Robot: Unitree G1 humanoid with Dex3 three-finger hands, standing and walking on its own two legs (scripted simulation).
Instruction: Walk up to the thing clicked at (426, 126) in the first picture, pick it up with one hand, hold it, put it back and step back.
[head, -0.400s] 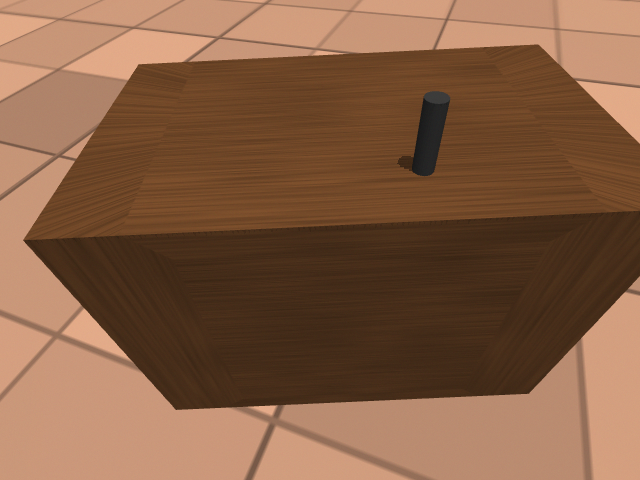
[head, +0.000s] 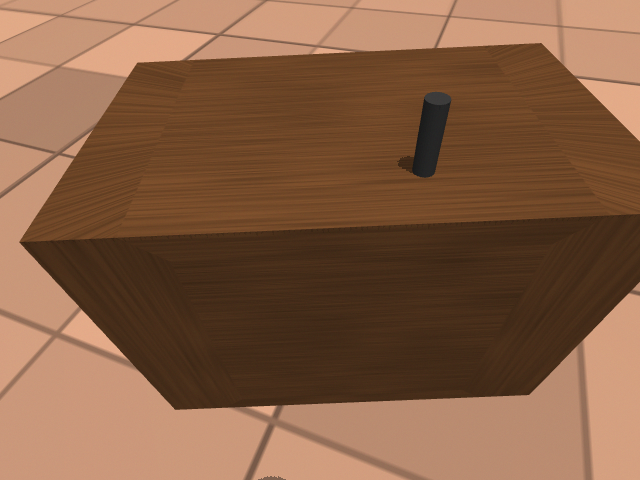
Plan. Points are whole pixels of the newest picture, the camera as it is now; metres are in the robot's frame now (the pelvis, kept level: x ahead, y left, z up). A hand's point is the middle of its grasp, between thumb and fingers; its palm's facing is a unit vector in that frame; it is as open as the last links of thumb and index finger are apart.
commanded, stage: stand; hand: right
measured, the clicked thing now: (430, 137) +0.63 -0.17 +0.09
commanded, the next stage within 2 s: walk up in 0.72 s
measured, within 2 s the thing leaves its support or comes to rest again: neither
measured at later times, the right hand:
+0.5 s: hand out of the picture +0.08 -0.25 -0.16, palm faces -0.02 +0.94 -0.33, open 7.4 cm
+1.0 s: hand out of the picture +0.12 -0.24 -0.15, palm faces -0.08 +0.92 -0.39, open 7.4 cm
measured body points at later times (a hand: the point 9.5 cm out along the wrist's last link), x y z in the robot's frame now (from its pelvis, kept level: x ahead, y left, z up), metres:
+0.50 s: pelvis +0.00 +0.00 +0.00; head +0.01 +0.00 +0.45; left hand +0.08 +0.30 -0.13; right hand +0.08 -0.30 -0.13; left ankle +0.01 +0.12 -0.75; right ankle +0.00 -0.13 -0.75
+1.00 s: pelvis +0.05 +0.05 -0.01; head +0.07 +0.05 +0.44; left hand +0.05 +0.37 -0.13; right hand +0.12 -0.29 -0.13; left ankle +0.11 +0.18 -0.74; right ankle +0.00 -0.12 -0.75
